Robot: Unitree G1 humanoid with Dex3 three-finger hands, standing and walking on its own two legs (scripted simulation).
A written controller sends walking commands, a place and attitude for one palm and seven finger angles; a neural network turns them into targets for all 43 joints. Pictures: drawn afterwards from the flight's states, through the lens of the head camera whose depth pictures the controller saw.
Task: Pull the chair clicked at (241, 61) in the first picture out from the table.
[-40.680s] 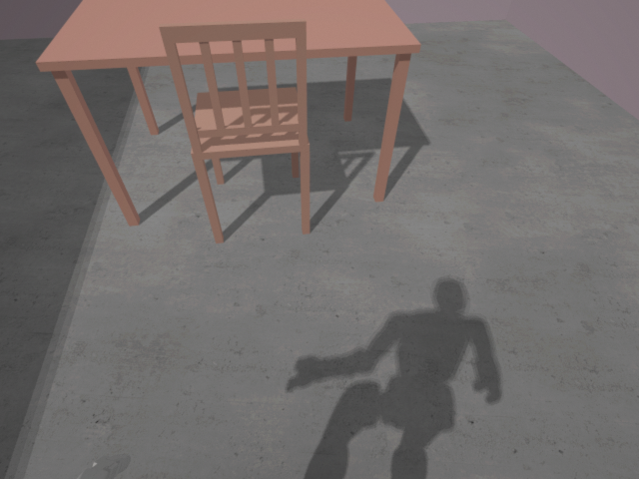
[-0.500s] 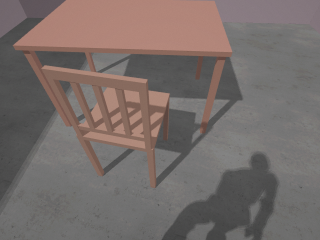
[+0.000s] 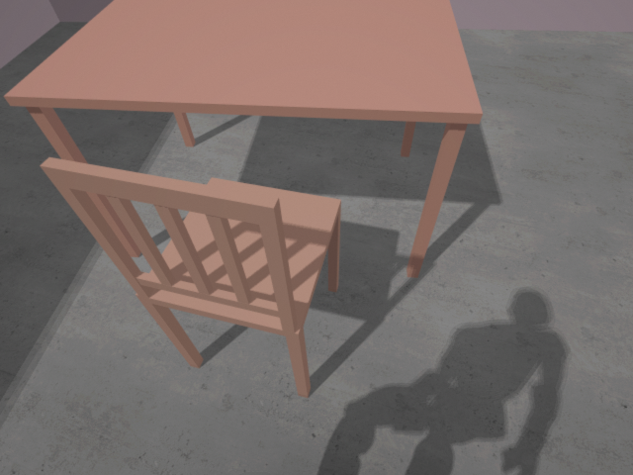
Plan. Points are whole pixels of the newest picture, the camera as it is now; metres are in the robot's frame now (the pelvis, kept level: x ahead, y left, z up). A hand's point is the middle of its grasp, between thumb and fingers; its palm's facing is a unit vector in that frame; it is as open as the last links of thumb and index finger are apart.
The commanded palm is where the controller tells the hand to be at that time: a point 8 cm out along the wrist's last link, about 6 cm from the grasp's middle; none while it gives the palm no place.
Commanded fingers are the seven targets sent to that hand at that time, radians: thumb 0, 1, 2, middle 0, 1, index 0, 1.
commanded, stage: come to a stop and stand still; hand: left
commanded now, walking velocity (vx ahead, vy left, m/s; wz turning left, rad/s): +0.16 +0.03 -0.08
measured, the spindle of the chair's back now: (187, 252) +0.49 +0.27 -0.09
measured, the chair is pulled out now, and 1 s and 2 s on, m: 0.29 0.29 0.29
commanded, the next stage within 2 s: look again from close up in 1.22 s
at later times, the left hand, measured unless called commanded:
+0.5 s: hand out of the picture +0.10 +0.20 -0.16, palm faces +0.01 -0.96 -0.28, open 7.4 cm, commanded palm none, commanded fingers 0.00 0.90 0.90 -0.20 -0.30 -0.20 -0.30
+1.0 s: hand out of the picture +0.13 +0.22 -0.16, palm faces -0.07 -0.97 -0.23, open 7.3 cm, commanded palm none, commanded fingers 0.00 0.90 0.90 -0.20 -0.30 -0.20 -0.30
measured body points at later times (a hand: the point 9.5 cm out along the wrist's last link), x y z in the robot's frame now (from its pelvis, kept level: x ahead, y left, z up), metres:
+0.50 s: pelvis +0.07 +0.00 +0.00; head +0.12 -0.02 +0.45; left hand +0.10 +0.25 -0.14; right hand +0.15 -0.23 -0.16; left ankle +0.10 +0.13 -0.73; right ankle +0.04 -0.09 -0.73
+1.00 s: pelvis +0.05 +0.04 +0.00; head +0.04 +0.04 +0.45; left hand +0.13 +0.27 -0.14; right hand +0.06 -0.19 -0.15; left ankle +0.08 +0.13 -0.73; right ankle +0.04 -0.09 -0.73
